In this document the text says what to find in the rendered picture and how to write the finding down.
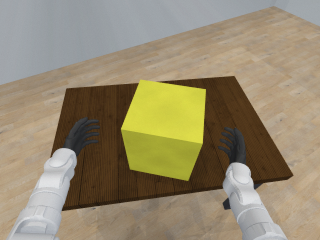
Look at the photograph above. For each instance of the right robot forearm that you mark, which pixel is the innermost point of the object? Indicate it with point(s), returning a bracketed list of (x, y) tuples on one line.
[(247, 207)]

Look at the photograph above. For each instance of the carton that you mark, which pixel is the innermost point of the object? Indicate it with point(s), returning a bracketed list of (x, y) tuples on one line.
[(163, 129)]

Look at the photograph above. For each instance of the left robot forearm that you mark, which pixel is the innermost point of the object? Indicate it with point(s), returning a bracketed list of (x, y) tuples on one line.
[(42, 213)]

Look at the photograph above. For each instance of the right robot hand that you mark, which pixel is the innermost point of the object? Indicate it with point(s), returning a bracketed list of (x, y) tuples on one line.
[(237, 152)]

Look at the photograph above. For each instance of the left robot hand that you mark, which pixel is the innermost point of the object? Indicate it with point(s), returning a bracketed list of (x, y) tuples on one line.
[(75, 140)]

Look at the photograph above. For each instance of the table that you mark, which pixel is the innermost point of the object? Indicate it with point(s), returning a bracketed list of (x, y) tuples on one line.
[(102, 175)]

